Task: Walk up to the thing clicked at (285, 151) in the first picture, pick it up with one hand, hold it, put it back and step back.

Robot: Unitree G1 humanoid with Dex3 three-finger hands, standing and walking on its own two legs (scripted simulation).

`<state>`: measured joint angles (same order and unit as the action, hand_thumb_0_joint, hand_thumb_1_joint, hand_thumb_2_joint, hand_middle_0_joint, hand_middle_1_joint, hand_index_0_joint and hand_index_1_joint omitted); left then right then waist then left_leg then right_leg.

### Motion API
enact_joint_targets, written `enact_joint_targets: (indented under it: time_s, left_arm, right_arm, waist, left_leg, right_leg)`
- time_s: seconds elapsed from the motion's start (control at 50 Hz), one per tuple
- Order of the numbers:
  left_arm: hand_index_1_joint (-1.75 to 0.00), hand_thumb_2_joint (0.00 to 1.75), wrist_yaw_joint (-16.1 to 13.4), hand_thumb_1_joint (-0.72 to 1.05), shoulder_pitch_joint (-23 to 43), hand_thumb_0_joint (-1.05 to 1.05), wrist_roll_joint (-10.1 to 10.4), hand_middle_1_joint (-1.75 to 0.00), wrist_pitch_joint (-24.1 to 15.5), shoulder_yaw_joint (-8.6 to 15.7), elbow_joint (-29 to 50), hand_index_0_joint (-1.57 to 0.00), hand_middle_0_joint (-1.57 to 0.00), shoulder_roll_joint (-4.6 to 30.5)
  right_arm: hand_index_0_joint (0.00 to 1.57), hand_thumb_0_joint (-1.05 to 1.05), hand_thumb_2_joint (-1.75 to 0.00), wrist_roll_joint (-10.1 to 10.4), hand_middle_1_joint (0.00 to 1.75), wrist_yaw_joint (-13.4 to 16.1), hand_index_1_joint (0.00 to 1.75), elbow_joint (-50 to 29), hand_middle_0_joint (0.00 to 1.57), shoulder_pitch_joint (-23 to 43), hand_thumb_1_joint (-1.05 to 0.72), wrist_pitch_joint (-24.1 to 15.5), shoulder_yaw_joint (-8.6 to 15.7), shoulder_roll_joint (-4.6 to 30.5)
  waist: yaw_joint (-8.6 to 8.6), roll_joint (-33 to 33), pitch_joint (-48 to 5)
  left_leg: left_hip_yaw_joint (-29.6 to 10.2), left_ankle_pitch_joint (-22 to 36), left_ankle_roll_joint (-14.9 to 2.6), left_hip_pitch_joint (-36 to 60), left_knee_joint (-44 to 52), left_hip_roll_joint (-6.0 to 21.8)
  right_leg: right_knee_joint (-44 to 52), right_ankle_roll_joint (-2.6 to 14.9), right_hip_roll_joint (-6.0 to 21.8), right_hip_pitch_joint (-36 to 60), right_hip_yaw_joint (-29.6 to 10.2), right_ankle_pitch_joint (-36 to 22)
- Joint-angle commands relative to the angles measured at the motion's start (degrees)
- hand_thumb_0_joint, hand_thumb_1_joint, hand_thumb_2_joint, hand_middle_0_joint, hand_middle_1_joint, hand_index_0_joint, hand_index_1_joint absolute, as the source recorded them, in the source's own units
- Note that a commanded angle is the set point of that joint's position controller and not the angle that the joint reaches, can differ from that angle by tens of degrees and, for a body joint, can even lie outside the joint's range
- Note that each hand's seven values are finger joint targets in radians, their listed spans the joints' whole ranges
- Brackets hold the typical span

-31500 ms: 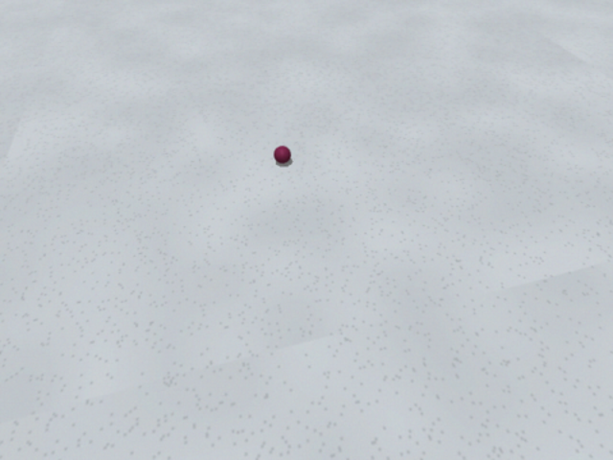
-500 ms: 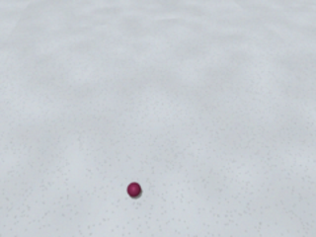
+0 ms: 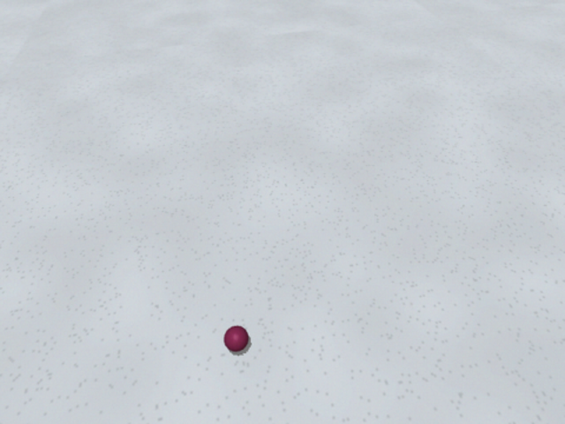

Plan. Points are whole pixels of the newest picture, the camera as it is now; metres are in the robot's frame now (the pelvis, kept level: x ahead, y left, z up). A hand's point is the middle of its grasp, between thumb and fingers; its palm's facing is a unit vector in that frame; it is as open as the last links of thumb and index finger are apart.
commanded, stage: stand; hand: left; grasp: from above
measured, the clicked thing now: (236, 338) +0.52 +0.21 -0.74
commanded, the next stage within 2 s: step back in 1.34 s
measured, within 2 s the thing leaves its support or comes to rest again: neither
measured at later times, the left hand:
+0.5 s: hand out of the picture +0.08 +0.24 -0.16, palm faces +0.02 -0.94 -0.33, open 7.4 cm
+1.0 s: hand out of the picture +0.08 +0.24 -0.16, palm faces +0.01 -0.94 -0.33, open 7.4 cm
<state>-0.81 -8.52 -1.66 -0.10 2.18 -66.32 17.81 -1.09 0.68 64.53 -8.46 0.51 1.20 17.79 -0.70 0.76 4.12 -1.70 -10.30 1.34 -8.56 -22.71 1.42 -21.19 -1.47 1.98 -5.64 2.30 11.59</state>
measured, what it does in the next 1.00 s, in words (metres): stands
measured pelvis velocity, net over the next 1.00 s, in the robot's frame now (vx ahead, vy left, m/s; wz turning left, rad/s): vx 0.01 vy -0.01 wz -0.01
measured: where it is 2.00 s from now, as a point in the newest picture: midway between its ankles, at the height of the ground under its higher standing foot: outside the picture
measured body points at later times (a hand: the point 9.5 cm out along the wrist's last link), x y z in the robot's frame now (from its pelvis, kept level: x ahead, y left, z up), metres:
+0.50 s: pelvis +0.01 -0.01 +0.00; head +0.02 -0.01 +0.45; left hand +0.08 +0.29 -0.14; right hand +0.08 -0.29 -0.14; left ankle +0.03 +0.13 -0.74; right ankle +0.00 -0.14 -0.74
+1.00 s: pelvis +0.01 -0.01 +0.00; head +0.01 -0.01 +0.45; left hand +0.08 +0.29 -0.13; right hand +0.08 -0.30 -0.13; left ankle +0.03 +0.13 -0.74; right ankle +0.00 -0.14 -0.74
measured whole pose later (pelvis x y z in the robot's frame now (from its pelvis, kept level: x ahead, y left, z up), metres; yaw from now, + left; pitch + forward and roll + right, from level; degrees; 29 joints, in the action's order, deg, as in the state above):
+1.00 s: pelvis +0.01 -0.01 +0.00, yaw +0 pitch -3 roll +0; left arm 0.1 -6.1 -1.2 -0.4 2.1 -66.3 18.8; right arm -0.8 0.2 65.2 -6.5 0.0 0.2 18.8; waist -0.3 0.5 3.4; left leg -1.5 -9.7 1.9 -7.4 -20.2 2.0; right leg -18.9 -1.0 1.4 -4.7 2.2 11.1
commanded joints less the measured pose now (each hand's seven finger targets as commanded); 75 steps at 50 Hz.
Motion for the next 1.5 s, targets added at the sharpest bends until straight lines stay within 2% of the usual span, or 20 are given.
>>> enact_joint_targets:
  time_s: [0.0, 0.06, 0.12, 0.2, 0.32, 0.4, 0.48, 0.58, 0.72, 0.82, 0.88, 0.98, 1.04, 1.3, 1.32, 1.34, 1.38, 1.4, 1.44, 1.48]
  left_arm:
    - [-0.30, 0.90, -0.78, 0.90, 1.64, 0.00, 0.38, -0.30, -1.00, 1.80, 2.69, -0.20, -0.20, 11.41]
    - [-0.30, 0.90, -0.72, 0.90, 1.92, 0.00, 0.35, -0.30, -1.08, 1.75, 2.56, -0.20, -0.20, 11.45]
    - [-0.30, 0.90, -0.72, 0.90, 2.57, 0.00, 0.58, -0.30, -1.05, 1.92, 2.62, -0.20, -0.20, 11.61]
    - [-0.30, 0.90, -0.61, 0.90, 2.77, 0.00, 0.62, -0.30, -1.02, 1.92, 2.36, -0.20, -0.20, 11.61]
    - [-0.30, 0.90, -0.61, 0.90, 3.43, 0.00, 0.72, -0.30, -1.10, 2.00, 2.43, -0.20, -0.20, 11.89]
    - [-0.30, 0.90, -0.49, 0.90, 3.91, 0.00, 0.75, -0.30, -1.21, 2.03, 2.39, -0.20, -0.20, 12.21]
    - [-0.30, 0.90, -0.42, 0.90, 4.00, 0.00, 0.58, -0.30, -1.21, 1.88, 2.52, -0.20, -0.20, 11.83]
    - [-0.30, 0.90, -0.41, 0.90, 4.71, 0.00, 0.77, -0.30, -1.30, 2.00, 3.00, -0.20, -0.20, 12.32]
    - [-0.30, 0.90, -0.30, 0.90, 4.97, 0.00, 0.67, -0.30, -1.32, 1.85, 3.33, -0.20, -0.20, 12.37]
    - [-0.30, 0.90, -0.11, 0.90, 5.04, 0.00, 0.67, -0.30, -1.34, 1.70, 3.36, -0.20, -0.20, 12.43]
    - [-0.30, 0.90, -0.02, 0.90, 4.77, 0.00, 0.60, -0.30, -1.26, 1.71, 3.43, -0.20, -0.20, 12.60]
    - [-0.30, 0.90, 0.07, 0.90, 4.13, 0.00, 0.66, -0.30, -1.43, 1.63, 3.31, -0.20, -0.20, 12.74]
    - [-0.30, 0.90, 0.14, 0.90, 4.23, 0.00, 0.70, -0.30, -1.33, 1.64, 3.42, -0.20, -0.20, 12.88]
    - [-0.30, 0.90, 0.08, 0.90, 3.78, 0.00, 0.91, -0.30, -1.52, 1.34, 3.77, -0.20, -0.20, 13.33]
    - [-0.30, 0.90, -0.23, 0.90, 3.61, 0.00, 2.11, -0.30, -1.06, 3.57, 5.41, -0.20, -0.20, 17.52]
    - [-0.30, 0.90, -0.52, 0.90, 3.40, 0.00, 2.28, -0.30, -0.83, 3.73, 6.25, -0.20, -0.20, 17.07]
    - [-0.30, 0.90, -0.68, 0.90, 2.85, 0.00, 2.40, -0.30, -0.61, 4.03, 7.62, -0.20, -0.20, 16.78]
    - [-0.30, 0.90, -0.68, 0.90, 3.51, 0.00, 2.37, -0.30, -0.43, 4.21, 8.68, -0.20, -0.20, 17.00]
    - [-0.30, 0.90, -0.68, 0.90, 5.20, 0.00, 2.08, -0.30, 0.07, 4.57, 10.63, -0.20, -0.20, 17.81]
    - [-0.30, 0.90, -0.78, 0.90, 7.40, 0.00, 1.25, -0.30, 0.39, 4.88, 13.25, -0.20, -0.20, 18.89]
  right_arm:
    - [0.20, 0.00, -0.90, -0.08, 0.30, 0.63, 0.30, -3.20, 0.20, 2.39, -0.90, -1.72, 1.70, 10.78]
    - [0.20, 0.00, -0.90, 0.03, 0.30, 0.61, 0.30, -3.07, 0.20, 2.53, -0.90, -1.68, 1.63, 11.09]
    - [0.20, 0.00, -0.90, -0.08, 0.30, 0.72, 0.30, -2.97, 0.20, 2.44, -0.90, -1.81, 1.46, 10.98]
    - [0.20, 0.00, -0.90, -0.02, 0.30, 0.71, 0.30, -2.77, 0.20, 2.54, -0.90, -1.86, 1.28, 11.31]
    - [0.20, 0.00, -0.90, 0.11, 0.30, 0.82, 0.30, -2.60, 0.20, 2.76, -0.90, -1.93, 1.25, 11.51]
    - [0.20, 0.00, -0.90, 0.14, 0.30, 0.69, 0.30, -2.52, 0.20, 2.77, -0.90, -1.87, 1.05, 11.46]
    - [0.20, 0.00, -0.90, 0.13, 0.30, 0.71, 0.30, -2.84, 0.20, 4.01, -0.90, -1.93, 1.24, 12.19]
    - [0.20, 0.00, -0.90, 0.13, 0.30, 0.70, 0.30, -2.78, 0.20, 3.98, -0.90, -2.07, 1.18, 12.23]
    - [0.20, 0.00, -0.90, 0.22, 0.30, 0.59, 0.30, -2.85, 0.20, 4.64, -0.90, -2.06, 1.25, 12.64]
    - [0.20, 0.00, -0.90, 0.21, 0.30, 0.35, 0.30, -2.64, 0.20, 4.64, -0.90, -1.95, 1.19, 12.80]
    - [0.20, 0.00, -0.90, 0.19, 0.30, 0.33, 0.30, -2.62, 0.20, 4.67, -0.90, -1.90, 1.28, 13.07]
    - [0.20, 0.00, -0.90, 0.24, 0.30, 0.20, 0.30, -2.55, 0.20, 4.49, -0.90, -1.97, 1.39, 13.07]
    - [0.20, 0.00, -0.90, 0.16, 0.30, 0.08, 0.30, -2.58, 0.20, 4.33, -0.90, -1.93, 1.27, 12.90]
    - [0.20, 0.00, -0.90, 0.31, 0.30, 0.11, 0.30, -2.42, 0.20, 3.44, -0.90, -2.05, 1.12, 13.28]
    - [0.20, 0.00, -0.90, 0.93, 0.30, -0.35, 0.30, -3.98, 0.20, 5.78, -0.90, -0.98, 2.25, 16.68]
    - [0.20, 0.00, -0.90, 1.34, 0.30, -0.36, 0.30, -4.66, 0.20, 4.57, -0.90, -0.63, 2.22, 15.55]
    - [0.20, 0.00, -0.90, 1.73, 0.30, -0.47, 0.30, -5.55, 0.20, 3.85, -0.90, -0.21, 2.37, 14.97]
    - [0.20, 0.00, -0.90, 1.77, 0.30, -0.48, 0.30, -6.00, 0.20, 3.19, -0.90, 0.12, 2.59, 14.91]
    - [0.20, 0.00, -0.90, 1.66, 0.30, -0.57, 0.30, -6.90, 0.20, 2.51, -0.90, 0.80, 2.98, 14.65]
    - [0.20, 0.00, -0.90, 1.45, 0.30, -0.83, 0.30, -7.91, 0.20, 1.12, -0.90, 1.50, 3.43, 14.59]
  waist:
    - [0.02, 0.01, -2.08]
    - [0.18, -0.31, -2.39]
    - [0.18, 0.01, -3.29]
    - [0.28, 0.27, -3.18]
    - [0.35, -0.37, -4.59]
    - [0.56, -0.83, -3.85]
    - [0.36, -0.36, -4.20]
    - [0.50, 0.44, -5.54]
    - [0.54, 0.04, -5.48]
    - [0.55, 0.13, -3.69]
    - [0.54, 0.61, -3.25]
    - [0.45, -0.05, -3.52]
    - [0.57, 0.20, -2.70]
    - [0.67, -0.52, -4.94]
    - [0.69, -1.04, 0.15]
    - [1.17, -0.96, -1.31]
    - [1.16, -1.58, -4.39]
    - [1.51, -2.54, -6.04]
    - [2.00, -4.94, -7.83]
    - [2.09, -8.83, -8.88]
  left_leg:
    - [-4.80, 0.44, -2.38, -0.76, 5.54, 4.52]
    - [-4.63, 1.42, -2.40, -0.11, 5.13, 4.65]
    - [-4.31, 4.17, -2.50, 0.13, 4.89, 4.91]
    - [-4.22, 4.50, -2.46, -0.08, 5.15, 4.84]
    - [-3.96, 9.48, -2.24, 1.68, 4.61, 5.20]
    - [-3.84, 7.78, -2.25, 1.11, 5.02, 5.23]
    - [-3.93, 8.62, -2.30, 1.88, 4.73, 5.54]
    - [-3.62, 11.51, -2.15, 2.17, 4.64, 5.67]
    - [-3.72, 10.50, -2.16, 2.19, 4.92, 5.82]
    - [-3.78, 6.45, -2.00, 1.13, 5.98, 5.58]
    - [-3.77, 4.06, -2.13, 0.41, 6.57, 5.48]
    - [-4.17, 3.69, -2.22, 0.86, 6.51, 5.54]
    - [-4.18, 0.98, -2.09, 0.06, 7.02, 5.26]
    - [-4.12, 7.66, -2.19, 1.50, 5.66, 5.66]
    - [-4.46, 17.27, -3.49, -2.47, -0.69, 4.33]
    - [-3.46, 19.48, -3.69, -3.21, -2.29, 4.18]
    - [-2.58, 19.96, -3.84, -2.09, -6.04, 3.28]
    - [-2.13, 18.68, -3.96, -2.48, -8.64, 2.53]
    - [-0.11, 10.55, -3.25, -2.69, -13.80, -0.10]
    - [0.74, -2.45, -3.19, -3.28, -21.34, -2.85]
  right_leg:
    - [4.92, 1.88, 5.08, -0.58, -4.93, -1.27]
    - [5.34, 1.82, 5.02, -0.94, -4.97, -1.44]
    - [4.98, 2.14, 5.44, 0.30, -5.25, -4.27]
    - [4.99, 1.96, 5.23, 0.58, -4.90, -5.26]
    - [4.80, 1.86, 5.35, 1.36, -4.71, -8.48]
    - [5.38, 1.74, 5.38, 1.22, -4.81, -7.20]
    - [5.57, 1.73, 5.29, 0.45, -4.60, -7.06]
    - [4.89, 1.95, 5.70, 2.27, -4.75, -10.86]
    - [5.17, 1.90, 5.62, 2.04, -4.43, -9.53]
    - [6.25, 1.82, 5.26, 0.53, -4.55, -4.98]
    - [6.40, 2.00, 5.34, 0.47, -4.70, -4.08]
    - [6.41, 2.01, 5.33, 0.15, -4.72, -3.18]
    - [6.33, 2.11, 5.24, -0.52, -4.68, -1.58]
    - [5.62, 2.26, 5.88, 1.01, -4.89, -6.40]
    - [0.45, 2.71, 5.18, -3.33, -5.67, -17.54]
    - [-1.08, 3.41, 5.25, -2.33, -5.03, -20.14]
    - [-2.25, 5.17, 6.14, -2.01, -5.51, -22.19]
    - [-2.59, 6.46, 7.17, -1.90, -6.50, -22.19]
    - [-1.28, 9.49, 10.82, -4.17, -9.54, -20.55]
    - [-1.54, 13.10, 15.26, -6.88, -12.70, -21.56]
